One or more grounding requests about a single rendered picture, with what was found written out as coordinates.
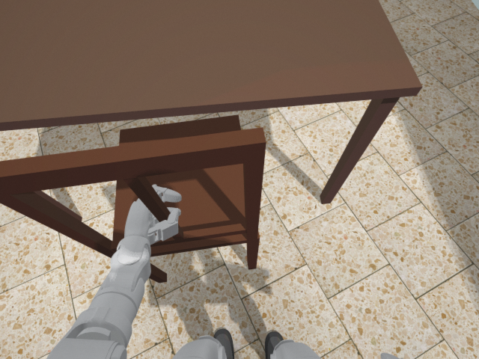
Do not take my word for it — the robot foot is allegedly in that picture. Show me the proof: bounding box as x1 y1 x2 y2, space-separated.
214 329 234 359
265 331 284 359

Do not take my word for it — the left robot forearm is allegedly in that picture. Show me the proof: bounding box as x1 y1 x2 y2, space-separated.
46 236 151 359

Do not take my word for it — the right robot foot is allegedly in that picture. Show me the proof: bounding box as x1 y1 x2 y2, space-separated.
265 331 284 359

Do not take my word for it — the chair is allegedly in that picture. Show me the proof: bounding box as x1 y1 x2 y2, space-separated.
0 115 266 283

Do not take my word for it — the left robot upper arm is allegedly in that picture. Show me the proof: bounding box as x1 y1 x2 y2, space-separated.
50 338 127 359

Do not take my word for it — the table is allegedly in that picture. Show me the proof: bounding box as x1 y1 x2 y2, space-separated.
0 0 422 221

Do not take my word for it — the robot left hand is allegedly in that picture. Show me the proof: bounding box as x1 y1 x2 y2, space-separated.
124 184 182 245

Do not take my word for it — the left robot foot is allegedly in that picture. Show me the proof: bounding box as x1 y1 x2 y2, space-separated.
214 329 234 359

